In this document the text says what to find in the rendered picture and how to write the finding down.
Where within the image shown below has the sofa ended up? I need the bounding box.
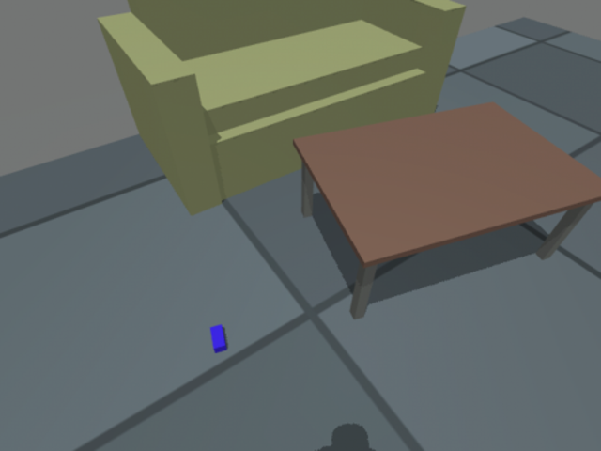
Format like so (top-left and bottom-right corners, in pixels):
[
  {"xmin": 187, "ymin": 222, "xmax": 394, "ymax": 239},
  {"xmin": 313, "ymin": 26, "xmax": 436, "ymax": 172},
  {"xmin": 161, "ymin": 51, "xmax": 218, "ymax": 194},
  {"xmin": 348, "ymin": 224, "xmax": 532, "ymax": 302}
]
[{"xmin": 97, "ymin": 0, "xmax": 466, "ymax": 216}]

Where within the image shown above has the small box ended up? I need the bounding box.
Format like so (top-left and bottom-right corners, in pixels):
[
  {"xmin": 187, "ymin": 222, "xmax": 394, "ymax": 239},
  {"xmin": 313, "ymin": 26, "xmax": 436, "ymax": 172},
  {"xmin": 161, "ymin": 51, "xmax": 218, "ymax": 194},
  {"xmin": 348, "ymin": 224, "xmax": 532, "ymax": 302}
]
[{"xmin": 210, "ymin": 324, "xmax": 227, "ymax": 353}]

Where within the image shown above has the coffee table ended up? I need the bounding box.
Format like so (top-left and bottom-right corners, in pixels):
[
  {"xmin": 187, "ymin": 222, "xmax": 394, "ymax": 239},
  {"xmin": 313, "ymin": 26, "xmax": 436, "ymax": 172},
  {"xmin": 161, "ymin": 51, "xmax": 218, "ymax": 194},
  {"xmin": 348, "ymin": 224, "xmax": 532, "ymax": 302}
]
[{"xmin": 293, "ymin": 102, "xmax": 601, "ymax": 319}]

